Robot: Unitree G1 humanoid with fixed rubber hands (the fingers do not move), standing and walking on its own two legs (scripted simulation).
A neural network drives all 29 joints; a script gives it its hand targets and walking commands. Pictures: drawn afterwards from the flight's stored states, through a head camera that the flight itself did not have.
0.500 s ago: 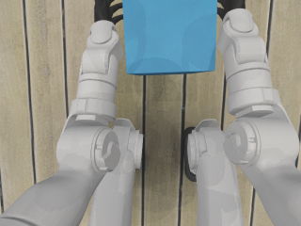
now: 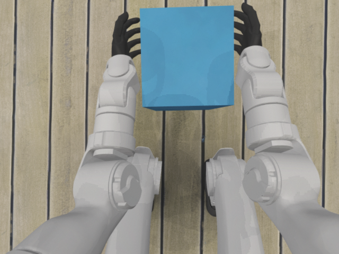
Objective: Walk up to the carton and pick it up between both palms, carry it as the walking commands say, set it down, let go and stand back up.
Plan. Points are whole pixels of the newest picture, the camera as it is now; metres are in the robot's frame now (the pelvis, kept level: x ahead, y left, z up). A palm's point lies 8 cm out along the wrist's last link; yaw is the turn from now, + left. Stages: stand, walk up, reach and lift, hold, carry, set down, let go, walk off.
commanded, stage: reach and lift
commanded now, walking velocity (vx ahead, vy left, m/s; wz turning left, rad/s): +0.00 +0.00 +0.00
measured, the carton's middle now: (183, 73) +0.50 -0.01 -0.17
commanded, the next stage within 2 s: none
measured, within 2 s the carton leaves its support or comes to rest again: neither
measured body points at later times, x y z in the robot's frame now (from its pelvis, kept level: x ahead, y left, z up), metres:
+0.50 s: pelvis +0.00 +0.00 +0.05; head +0.27 -0.01 +0.41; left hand +0.50 +0.12 -0.02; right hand +0.51 -0.13 -0.02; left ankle +0.11 +0.13 -0.41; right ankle +0.11 -0.12 -0.41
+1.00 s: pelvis +0.01 +0.00 +0.11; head +0.24 -0.01 +0.50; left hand +0.48 +0.12 +0.06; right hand +0.50 -0.13 +0.06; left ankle +0.11 +0.13 -0.41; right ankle +0.11 -0.12 -0.41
